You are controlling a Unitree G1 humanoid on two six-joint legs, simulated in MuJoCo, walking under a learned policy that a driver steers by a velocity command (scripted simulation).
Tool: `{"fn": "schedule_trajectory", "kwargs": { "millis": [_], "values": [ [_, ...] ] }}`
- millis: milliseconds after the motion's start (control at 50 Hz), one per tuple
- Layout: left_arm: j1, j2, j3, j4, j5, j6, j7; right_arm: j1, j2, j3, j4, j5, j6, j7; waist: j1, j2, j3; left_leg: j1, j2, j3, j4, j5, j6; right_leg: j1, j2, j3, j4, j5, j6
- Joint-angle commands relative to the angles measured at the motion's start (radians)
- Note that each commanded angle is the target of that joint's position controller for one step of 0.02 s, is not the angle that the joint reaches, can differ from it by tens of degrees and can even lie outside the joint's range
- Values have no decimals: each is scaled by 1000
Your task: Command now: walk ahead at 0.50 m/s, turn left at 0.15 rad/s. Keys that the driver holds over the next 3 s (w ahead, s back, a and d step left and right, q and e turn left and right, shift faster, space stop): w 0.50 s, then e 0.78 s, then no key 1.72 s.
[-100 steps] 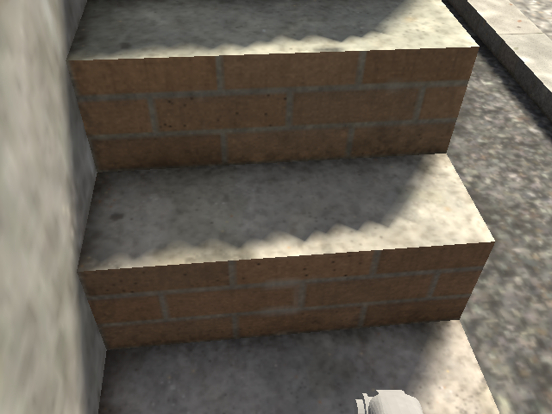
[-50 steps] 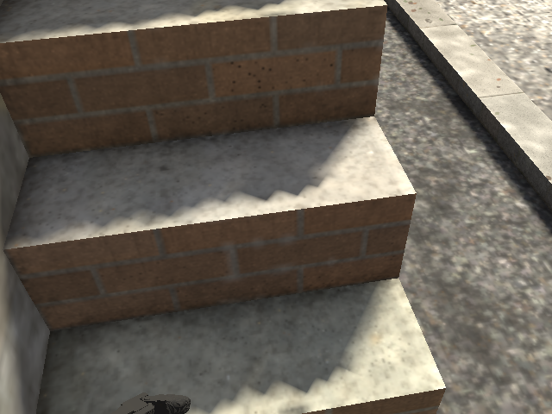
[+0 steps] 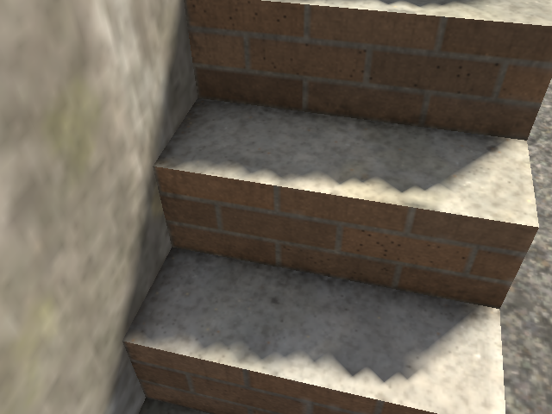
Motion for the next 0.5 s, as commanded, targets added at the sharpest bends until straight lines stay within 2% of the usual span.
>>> {"fn": "schedule_trajectory", "kwargs": {
  "millis": [20, 40, 60, 80, 100, 120, 140, 160, 180, 200, 220, 240, 260, 280, 300, 320, 340, 360, 380, 400, 420, 440, 460, 480, 500],
  "values": [
    [181, -20, -12, 46, 7, -49, 5, -88, -74, -18, -101, -27, 29, 16, 51, 0, 30, -15, 146, -268, -110, -410, 177, 335, 40, -51, -541, 72, 22],
    [289, -27, -16, 101, 12, -71, 14, -34, -37, -12, -78, -36, 41, 26, 49, -12, 23, -153, 120, -241, 92, -304, 133, 497, -15, 61, -548, 76, -23],
    [208, 2, 2, 141, -139, -60, -9, -188, 94, 40, -190, 51, 47, -82, 144, -164, 74, -416, -92, 57, 535, -237, -90, 697, -138, 293, -517, -107, -123],
    [88, 94, 4, 104, -110, -78, -12, -282, 68, 53, -287, 68, 22, -112, 104, -293, 123, -627, -25, 24, 846, -105, -159, 509, -374, 742, -684, -366, -187],
    [40, 237, 60, -19, 25, -130, 30, 105, 21, 18, -99, -49, 5, -10, 64, -181, 136, -865, -113, -397, 1294, -33, -172, 489, -438, 1093, -773, -481, -437],
    [-108, 237, 68, 17, 31, -134, 25, 138, -33, 5, -17, -36, -17, 25, 18, -131, 235, -1022, -138, -408, 1637, 48, -163, 454, -396, 931, -700, -398, -389],
    [-98, 128, 22, 31, 47, -91, 0, 110, -62, 2, -10, -38, -26, 48, 41, 75, 198, -1050, -160, -429, 1558, 227, -107, 412, -315, 726, -647, -262, -322],
    [-62, 84, 11, 30, 9, -91, -2, 86, -55, -1, 2, -45, -54, 48, 48, 82, 170, -1009, -135, -384, 1513, 263, -62, 427, -271, 600, -629, -159, -290],
    [-46, 56, 6, 43, -25, -103, 15, 108, -62, -2, 32, -56, -60, 30, 39, 43, 121, -985, -111, -356, 1428, 273, -41, 471, -221, 495, -610, -107, -256],
    [-48, 41, -2, 35, -40, -100, 24, 93, -77, -13, 56, -51, -52, 23, 33, -38, 111, -932, -96, -306, 1428, 257, -53, 421, -196, 437, -623, -106, -241],
    [10, 36, -6, 64, -34, -99, 25, 75, -81, -17, 84, -55, -43, 28, 41, -83, 116, -919, -106, -252, 1490, 250, -67, 398, -189, 423, -632, -113, -250],
    [67, 54, 0, 85, -17, -106, 19, 67, -84, -19, 105, -45, -35, 35, 48, -97, 151, -940, -110, -228, 1517, 258, -72, 372, -187, 400, -636, -129, -239],
    [121, 67, 4, 111, 0, -110, 11, 62, -80, -16, 123, -41, -31, 49, 61, -153, 167, -947, -120, -189, 1612, 259, -69, 351, -183, 376, -636, -101, -246],
    [168, 67, 5, 142, 9, -118, 2, 68, -79, -17, 137, -33, -32, 55, 66, -160, 195, -982, -114, -186, 1634, 256, -61, 363, -189, 352, -634, -95, -241],
    [266, 71, 60, 307, -39, -200, 38, -116, 9, -11, -23, -99, 2, -66, 34, 25, 209, -722, -68, 2, 1612, 274, -129, 330, -229, 290, -663, -88, -131],
    [255, 61, 55, 340, -42, -222, 51, -110, 7, -4, -47, -102, 8, -97, 22, -21, 243, -705, -22, 39, 1546, 268, -142, 291, -204, 274, -696, -84, -108],
    [238, 62, 64, 365, -43, -230, 56, -102, 9, -5, -54, -89, 17, -114, 17, -91, 270, -719, -4, 50, 1548, 262, -146, 315, -200, 263, -713, -68, -110],
    [127, -46, 16, 383, -45, -177, -5, -200, 15, 41, -138, 151, 6, -164, 85, -270, 179, -768, -92, 52, 1550, 235, -213, 465, -247, 200, -664, 117, -178],
    [149, -75, 10, 395, -23, -156, -24, -273, 9, 50, -178, 171, 1, -190, 119, -286, 242, -845, -65, 70, 1560, 153, -211, 490, -257, 226, -698, 100, -192],
    [198, -95, -1, 431, -12, -153, -15, -300, 24, 65, -211, 136, 1, -219, 125, -300, 281, -967, -18, 66, 1634, 140, -176, 619, -297, 274, -732, 171, -211],
    [248, -71, 7, 467, -5, -150, -8, -309, 36, 75, -247, 137, -8, -222, 126, -283, 296, -1048, 6, 55, 1685, 56, -162, 725, -324, 279, -756, 180, -205],
    [290, 85, 69, 448, -5, -182, 45, -214, 28, 47, -227, -85, 31, -174, 50, -100, 407, -1003, 71, 27, 1633, 50, -99, 651, -292, 287, -805, 89, -168],
    [302, 86, 67, 465, -17, -202, 60, -187, 30, 41, -222, -95, 55, -144, 48, -120, 398, -972, 60, 45, 1690, 32, -84, 648, -309, 294, -843, 121, -194],
    [295, -73, 6, 521, -29, -189, 18, -313, 42, 73, -323, 125, 37, -176, 84, -307, 359, -1064, 43, 61, 1762, -81, -124, 746, -348, 293, -817, 237, -229],
    [320, -97, 2, 540, -38, -186, 7, -420, 50, 81, -384, 153, 23, -193, 99, -325, 434, -1149, 55, 81, 1789, -239, -117, 728, -351, 269, -863, 365, -254]
  ]
}}
Next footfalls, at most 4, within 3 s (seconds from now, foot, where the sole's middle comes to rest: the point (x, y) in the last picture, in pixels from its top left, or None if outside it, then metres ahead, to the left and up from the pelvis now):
0.04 right None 0.04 -0.11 -0.76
0.64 left None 0.39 0.17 -0.54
1.20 right None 0.28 -0.11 -0.54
1.60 left None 0.39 0.16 -0.54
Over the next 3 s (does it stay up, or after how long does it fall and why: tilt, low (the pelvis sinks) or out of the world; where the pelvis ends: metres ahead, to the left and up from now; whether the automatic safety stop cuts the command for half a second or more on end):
stays up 0.26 0.06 0.23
